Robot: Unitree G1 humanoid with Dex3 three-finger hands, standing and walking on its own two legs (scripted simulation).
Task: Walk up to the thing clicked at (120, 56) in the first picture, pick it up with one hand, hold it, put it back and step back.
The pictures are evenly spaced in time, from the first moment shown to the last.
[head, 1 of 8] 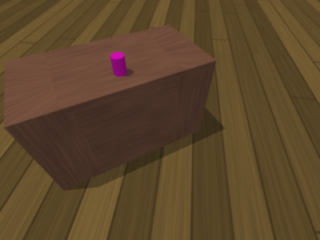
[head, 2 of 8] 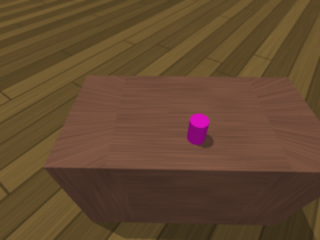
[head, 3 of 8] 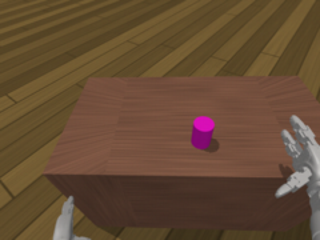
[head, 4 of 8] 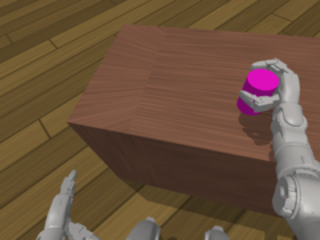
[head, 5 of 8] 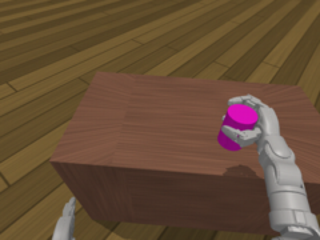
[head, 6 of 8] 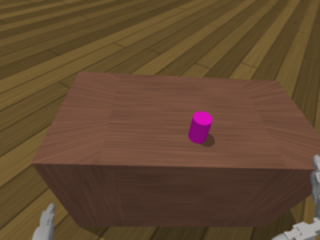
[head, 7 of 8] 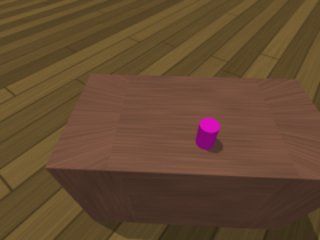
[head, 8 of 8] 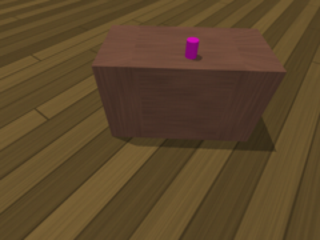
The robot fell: no
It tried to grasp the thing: yes
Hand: right
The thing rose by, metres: 0.24
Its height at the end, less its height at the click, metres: +0.00
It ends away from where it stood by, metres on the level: 0.02
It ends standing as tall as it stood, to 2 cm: yes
